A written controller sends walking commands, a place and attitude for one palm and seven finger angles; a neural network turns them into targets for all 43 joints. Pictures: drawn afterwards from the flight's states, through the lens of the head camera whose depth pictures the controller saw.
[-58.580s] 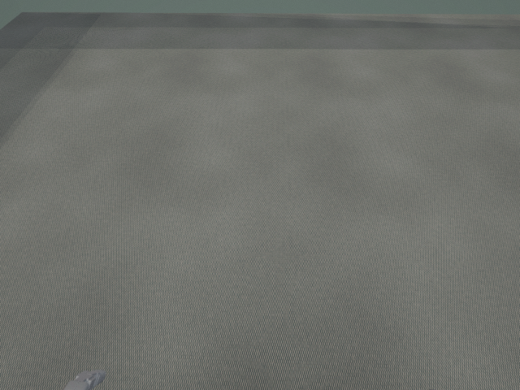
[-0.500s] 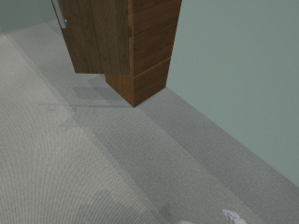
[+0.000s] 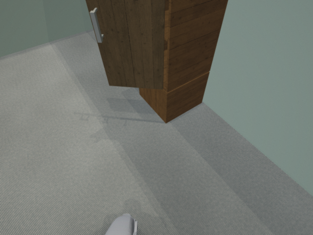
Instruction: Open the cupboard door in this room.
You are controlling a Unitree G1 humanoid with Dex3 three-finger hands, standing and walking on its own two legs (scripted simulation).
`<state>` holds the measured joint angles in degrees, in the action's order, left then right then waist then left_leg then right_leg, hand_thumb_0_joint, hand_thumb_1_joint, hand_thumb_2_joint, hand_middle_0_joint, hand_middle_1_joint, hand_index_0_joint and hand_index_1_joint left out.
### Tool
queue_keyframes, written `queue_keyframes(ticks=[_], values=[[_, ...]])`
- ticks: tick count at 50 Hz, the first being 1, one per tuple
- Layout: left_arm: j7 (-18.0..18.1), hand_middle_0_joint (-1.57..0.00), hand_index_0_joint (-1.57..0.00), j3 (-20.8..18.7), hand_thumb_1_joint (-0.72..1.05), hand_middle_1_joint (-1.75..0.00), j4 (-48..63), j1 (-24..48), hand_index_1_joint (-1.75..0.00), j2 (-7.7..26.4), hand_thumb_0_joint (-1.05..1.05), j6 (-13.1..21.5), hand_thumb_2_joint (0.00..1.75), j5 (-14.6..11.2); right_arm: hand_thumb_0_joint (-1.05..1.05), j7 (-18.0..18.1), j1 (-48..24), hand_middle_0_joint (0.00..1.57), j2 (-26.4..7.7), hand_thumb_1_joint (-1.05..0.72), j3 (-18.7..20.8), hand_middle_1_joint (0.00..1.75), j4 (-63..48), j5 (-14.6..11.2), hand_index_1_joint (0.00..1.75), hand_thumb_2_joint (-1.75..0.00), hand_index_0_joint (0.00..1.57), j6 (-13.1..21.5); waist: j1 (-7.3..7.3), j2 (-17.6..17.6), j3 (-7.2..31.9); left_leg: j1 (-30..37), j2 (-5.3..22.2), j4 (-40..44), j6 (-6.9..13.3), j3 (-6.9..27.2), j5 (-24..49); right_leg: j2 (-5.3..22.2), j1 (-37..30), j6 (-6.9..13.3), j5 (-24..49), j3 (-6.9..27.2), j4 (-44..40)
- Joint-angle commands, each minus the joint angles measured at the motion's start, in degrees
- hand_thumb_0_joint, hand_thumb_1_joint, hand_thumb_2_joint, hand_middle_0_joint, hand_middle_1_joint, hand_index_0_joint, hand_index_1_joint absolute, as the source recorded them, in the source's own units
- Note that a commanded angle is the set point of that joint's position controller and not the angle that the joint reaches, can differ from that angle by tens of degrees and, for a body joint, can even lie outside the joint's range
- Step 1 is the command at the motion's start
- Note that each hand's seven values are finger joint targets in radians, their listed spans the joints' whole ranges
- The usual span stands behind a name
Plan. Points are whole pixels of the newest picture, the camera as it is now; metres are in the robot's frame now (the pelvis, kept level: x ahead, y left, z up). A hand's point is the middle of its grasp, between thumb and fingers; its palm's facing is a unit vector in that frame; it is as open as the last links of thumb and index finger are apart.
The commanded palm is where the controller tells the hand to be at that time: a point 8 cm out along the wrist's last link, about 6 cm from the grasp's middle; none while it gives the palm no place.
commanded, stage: take the last steps up to it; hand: left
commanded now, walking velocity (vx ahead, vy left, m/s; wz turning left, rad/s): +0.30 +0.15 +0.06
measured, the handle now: (98, 25) +1.00 +0.36 +0.02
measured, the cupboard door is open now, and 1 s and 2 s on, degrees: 49 49 49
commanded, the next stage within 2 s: come to a stop and stand still in 0.92 s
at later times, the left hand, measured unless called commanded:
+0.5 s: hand (77, 190) +0.26 +0.28 -0.16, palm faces +0.02 -0.98 -0.19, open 7.4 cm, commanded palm none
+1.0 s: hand (79, 169) +0.34 +0.31 -0.19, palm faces +0.05 -0.98 -0.19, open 7.2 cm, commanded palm none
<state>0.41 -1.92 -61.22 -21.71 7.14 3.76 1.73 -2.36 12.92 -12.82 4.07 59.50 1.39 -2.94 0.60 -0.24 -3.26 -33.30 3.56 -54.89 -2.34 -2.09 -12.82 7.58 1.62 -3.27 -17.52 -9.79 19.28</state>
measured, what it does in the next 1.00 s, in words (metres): walks ahead: left foot, then right foot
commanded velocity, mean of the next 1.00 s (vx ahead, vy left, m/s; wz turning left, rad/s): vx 0.26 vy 0.08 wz -0.03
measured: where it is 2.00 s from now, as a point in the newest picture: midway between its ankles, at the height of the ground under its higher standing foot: (145, 207)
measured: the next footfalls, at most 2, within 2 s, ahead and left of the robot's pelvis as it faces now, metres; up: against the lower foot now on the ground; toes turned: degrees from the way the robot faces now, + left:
left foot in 0.14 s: +0.18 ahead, +0.17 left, +0.00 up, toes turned +9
right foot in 0.68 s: +0.32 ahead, -0.02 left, +0.00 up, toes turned -9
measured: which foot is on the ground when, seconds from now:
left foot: up 0.00-0.12, down 0.14-0.70, up 0.72-1.00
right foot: down 0.00-0.14, up 0.16-0.66, down 0.68-1.00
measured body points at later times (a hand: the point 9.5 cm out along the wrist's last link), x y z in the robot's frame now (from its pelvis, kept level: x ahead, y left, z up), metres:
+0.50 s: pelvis +0.16 +0.11 +0.00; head +0.17 +0.10 +0.45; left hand +0.26 +0.34 -0.14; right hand +0.17 -0.13 -0.16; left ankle +0.14 +0.16 -0.75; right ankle +0.23 -0.02 -0.70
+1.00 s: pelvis +0.34 +0.13 -0.01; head +0.37 +0.14 +0.44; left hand +0.34 +0.37 -0.17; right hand +0.37 -0.11 -0.16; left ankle +0.42 +0.24 -0.74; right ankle +0.28 -0.02 -0.75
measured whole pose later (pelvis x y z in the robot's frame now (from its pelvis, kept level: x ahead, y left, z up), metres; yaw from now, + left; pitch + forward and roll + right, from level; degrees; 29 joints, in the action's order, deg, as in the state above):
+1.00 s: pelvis +0.34 +0.13 -0.01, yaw -1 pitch +0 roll -1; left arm 0.4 -3.5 -61.8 -16.9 10.8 2.5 1.4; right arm -0.4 13.4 -9.9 2.8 60.5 1.4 1.7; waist 0.7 -1.1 -3.0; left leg -22.5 3.5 -33.0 -1.6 -4.6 -13.5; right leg 4.5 7.1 -2.5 -18.9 -7.3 26.4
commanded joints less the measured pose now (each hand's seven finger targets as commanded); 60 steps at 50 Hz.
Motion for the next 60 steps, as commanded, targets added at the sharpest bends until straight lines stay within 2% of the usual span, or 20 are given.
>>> queue_keyframes(ticks=[1, 3, 6, 7, 8, 14, 29, 32, 33, 34, 35, 36, 38, 41, 46, 49, 51, 53, 56, 60], values=[[0.78, -0.20, -0.20, -2.65, 0.90, -0.30, -0.08, -5.94, -0.30, 11.35, 0.00, 0.62, 0.90, 0.24, 0.00, -1.01, -11.11, 0.20, 0.73, -0.90, -1.26, 0.30, -7.37, -0.47, 0.30, -0.90, 0.20, 3.08, 3.48, -12.30, -2.43, -1.15, -0.82, 12.70, 0.76, -4.44, -0.65, 12.12, -2.45, 6.99, 24.84, 3.67, -3.64], [0.87, -0.20, -0.20, -2.91, 0.90, -0.30, 0.00, -4.46, -0.30, 12.54, 0.00, 0.22, 0.90, 0.22, 0.00, -0.97, -9.64, 0.20, 0.13, -0.90, -1.36, 0.30, -7.03, -0.57, 0.30, -0.90, 0.20, 3.58, 2.36, -13.61, -2.14, 5.38, -2.20, 17.25, 2.06, -5.58, -2.40, 12.71, -0.28, 6.76, 27.41, 3.08, -1.40], [0.31, -0.20, -0.20, -3.05, 0.90, -0.30, 1.29, -1.08, -0.30, 11.67, 0.00, -0.28, 0.90, -0.11, 0.00, 0.75, 9.88, 0.20, -6.55, -0.90, 0.34, 0.30, -1.47, 0.07, 0.30, -0.90, 0.20, 4.70, -6.93, -2.27, 8.03, 35.68, -2.72, 26.31, 4.22, -6.40, 0.30, 8.09, 11.67, 3.95, 24.26, -2.26, 22.20], [-0.26, -0.20, -0.20, -2.65, 0.90, -0.30, 2.87, -3.38, -0.30, 7.58, 0.00, -0.89, 0.90, -1.03, 0.00, 1.80, 16.83, 0.20, -13.78, -0.90, 2.44, 0.30, -0.14, 0.97, 0.30, -0.90, 0.20, 5.07, -8.71, 14.84, 14.17, 47.41, 13.31, 29.43, 10.23, 17.48, 1.40, -1.40, 27.58, 1.36, -8.61, -3.73, 39.49], [0.17, -0.20, -0.20, -1.94, 0.90, -0.30, 5.12, 1.07, -0.30, 6.27, 0.00, -0.98, 0.90, -0.86, 0.00, 2.59, 19.53, 0.20, -15.42, -0.90, 2.69, 0.30, 0.74, 0.43, 0.30, -0.90, 0.20, 4.55, -9.50, 16.04, 15.32, 45.94, 19.18, 36.98, 14.41, 25.46, 1.14, -3.78, 33.25, 3.23, -19.30, 3.53, 51.68], [-0.75, -0.20, -0.20, -1.77, 0.90, -0.30, 2.46, 1.41, -0.30, 3.85, 0.00, -2.69, 0.90, 0.16, 0.00, 3.51, 3.65, 0.20, -3.72, -0.90, -0.47, 0.30, -2.81, 0.15, 0.30, -0.90, 0.20, 6.52, -0.09, 5.89, 1.75, 19.16, 12.67, 45.04, 12.39, 8.88, -3.97, 1.57, 30.59, 3.77, -1.86, 7.73, 51.07], [-1.19, -0.20, -0.20, -1.24, 0.90, -0.30, 10.67, 17.34, -0.30, 4.30, 0.00, -2.29, 0.90, -0.08, 0.00, 3.36, 14.07, 0.20, -3.17, -0.90, -1.05, 0.30, 2.25, 0.57, 0.30, -0.90, 0.20, 7.06, -2.51, 1.15, -1.21, 31.54, 11.80, 42.13, 13.52, 3.28, 15.76, -2.10, 28.06, 4.23, 2.35, 4.54, 19.87], [-1.02, -0.20, -0.20, -1.56, 0.90, -0.30, 8.89, 11.53, -0.30, 5.05, 0.00, -1.57, 0.90, -0.14, 0.00, 3.56, 14.00, 0.20, -2.79, -0.90, -1.45, 0.30, 3.49, 0.33, 0.30, -0.90, 0.20, 6.76, 0.41, 1.03, 1.21, 29.57, 8.40, 32.26, 10.10, -0.20, 23.77, -5.03, 15.38, 5.71, 4.73, 2.15, 10.61], [-0.77, -0.20, -0.20, -2.22, 0.90, -0.30, 6.68, 4.75, -0.30, 7.12, 0.00, -1.04, 0.90, -0.14, 0.00, 3.47, 13.01, 0.20, -2.33, -0.90, -1.56, 0.30, 3.37, -0.29, 0.30, -0.90, 0.20, 6.99, 3.45, -0.85, 4.72, 22.89, 5.68, 23.52, 7.93, -2.36, 24.99, -3.53, 1.93, 7.43, 8.61, 5.02, 8.31], [-0.23, -0.20, -0.20, -3.45, 0.90, -0.30, 3.97, -4.76, -0.30, 11.65, 0.00, -0.43, 0.90, -0.15, 0.00, 3.12, 11.93, 0.20, -1.59, -0.90, -1.52, 0.30, 1.96, -0.95, 0.30, -0.90, 0.20, 7.37, 6.50, -8.29, 9.75, 9.44, 0.24, 10.75, 4.98, -6.46, 13.44, 8.22, -13.20, 12.58, 14.39, 20.32, 6.68], [0.09, -0.20, -0.20, -3.99, 0.90, -0.30, 2.32, -9.05, -0.30, 15.91, 0.00, -0.56, 0.90, -0.84, 0.00, 2.87, 10.82, 0.20, -1.35, -0.90, -1.52, 0.30, 0.45, -0.82, 0.30, -0.90, 0.20, 7.31, 6.78, -13.84, 9.69, -1.45, -5.37, -5.95, 2.72, -6.92, -20.13, 20.11, -18.04, 19.77, 22.47, 35.55, -0.37], [0.63, -0.20, -0.20, -4.07, 0.90, -0.30, 2.39, -7.17, -0.30, 14.09, 0.00, -0.38, 0.90, -0.92, 0.00, 2.91, 6.84, 0.20, -2.50, -0.90, -0.94, 0.30, -0.08, -0.58, 0.30, -0.90, 0.20, 6.50, 6.63, -13.16, 8.04, -3.98, -2.55, -13.28, 2.96, 0.40, -19.90, 20.22, -12.48, 19.67, 23.07, 35.74, -1.67], [0.93, -0.20, -0.20, -2.75, 0.90, -0.30, 4.14, 0.43, -0.30, 9.64, 0.00, -0.24, 0.90, -0.98, 0.00, 2.64, 3.71, 0.20, -0.03, -0.90, -1.00, 0.30, -0.54, -0.46, 0.30, -0.90, 0.20, 5.83, 3.11, -4.01, 1.58, -4.21, 1.44, -12.35, 2.34, 3.22, -10.63, 15.32, -1.82, 15.58, 20.26, 23.62, -4.07], [0.85, -0.20, -0.20, -2.41, 0.90, -0.30, 4.28, 3.50, -0.30, 6.32, 0.00, 0.64, 0.90, -0.10, 0.00, 2.09, 7.57, 0.20, 3.42, -0.90, -1.14, 0.30, 1.06, -0.07, 0.30, -0.90, 0.20, 4.55, -0.60, -6.45, 1.42, 4.45, 1.96, -0.59, 0.56, 0.07, -7.00, 10.12, 7.28, 12.12, 21.87, 11.69, -5.74], [0.15, -0.20, -0.20, -2.81, 0.90, -0.30, 2.50, 3.77, -0.30, 9.95, 0.00, 0.22, 0.90, -0.16, 0.00, 1.36, 4.96, 0.20, 3.81, -0.90, -1.49, 0.30, -0.24, -0.19, 0.30, -0.90, 0.20, 5.16, 0.13, -8.84, 1.86, 13.14, -1.59, 18.30, 0.43, -4.36, -2.24, 7.70, 9.28, 10.65, 16.41, 9.15, -2.81], [-0.05, -0.20, -0.20, -2.76, 0.90, -0.30, 2.14, 5.44, -0.30, 10.12, 0.00, -1.04, 0.90, -0.54, 0.00, 1.68, 9.62, 0.20, 0.07, -0.90, -0.95, 0.30, 1.50, -0.02, 0.30, -0.90, 0.20, 5.76, -3.10, -4.94, 1.75, 27.23, -2.84, 27.40, 0.73, -5.66, 2.60, 4.82, 17.27, 7.83, 4.99, 6.67, 3.71], [-0.35, -0.20, -0.20, -1.82, 0.90, -0.30, 3.84, 4.23, -0.30, 5.53, 0.00, -1.64, 0.90, -0.83, 0.00, 2.75, 17.55, 0.20, -9.03, -0.90, 1.13, 0.30, 2.08, 0.82, 0.30, -0.90, 0.20, 5.82, -6.01, 16.49, 5.48, 36.34, 14.04, 34.53, 8.68, 16.39, 3.94, -5.55, 28.94, 3.82, -14.12, -0.58, 26.60], [0.61, -0.20, -0.20, -0.73, 0.90, -0.30, 4.29, 6.81, -0.30, 4.50, 0.00, -2.23, 0.90, -0.94, 0.00, 4.23, 13.04, 0.20, -8.55, -0.90, 0.17, 0.30, 0.62, 0.82, 0.30, -0.90, 0.20, 5.33, -4.68, 13.52, 4.33, 28.05, 19.37, 39.43, 13.15, 21.43, 12.94, -3.45, 29.33, 4.23, -16.60, 8.57, 40.63], [0.59, -0.20, -0.20, -0.25, 0.90, -0.30, 0.15, 2.36, -0.30, 4.42, 0.00, -3.48, 0.90, -1.31, 0.00, 5.23, 1.30, 0.20, -3.85, -0.90, -2.05, 0.30, -1.77, 0.19, 0.30, -0.90, 0.20, 5.55, 0.44, 5.25, 2.85, 20.57, 15.08, 37.74, 11.66, 8.84, 31.59, -1.58, 19.39, 2.42, -9.30, 10.18, 33.80], [0.78, -0.20, -0.20, -1.46, 0.90, -0.30, 1.60, 2.70, -0.30, 7.27, 0.00, -6.15, 0.90, -0.84, 0.00, 6.13, 2.06, 0.20, -7.57, -0.90, -0.37, 0.30, -0.92, -0.37, 0.30, -0.90, 0.20, 3.64, -0.99, 5.74, 7.12, 27.01, 17.53, 34.33, 12.72, 6.85, 42.93, -3.83, 21.66, 1.35, -8.83, 8.88, 34.70]])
